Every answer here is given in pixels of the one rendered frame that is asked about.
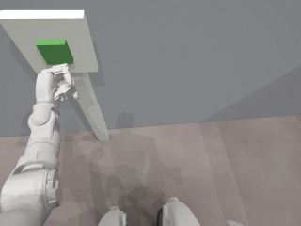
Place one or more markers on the robot right shin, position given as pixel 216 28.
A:
pixel 173 199

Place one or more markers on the robot left forearm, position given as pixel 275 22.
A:
pixel 43 146

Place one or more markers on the robot left thigh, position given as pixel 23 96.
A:
pixel 114 218

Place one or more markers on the robot left hand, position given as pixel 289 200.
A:
pixel 49 91

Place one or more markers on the panel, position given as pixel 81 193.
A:
pixel 26 27

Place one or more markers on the left robot upper arm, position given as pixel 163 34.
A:
pixel 30 197

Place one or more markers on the button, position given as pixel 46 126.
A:
pixel 55 52

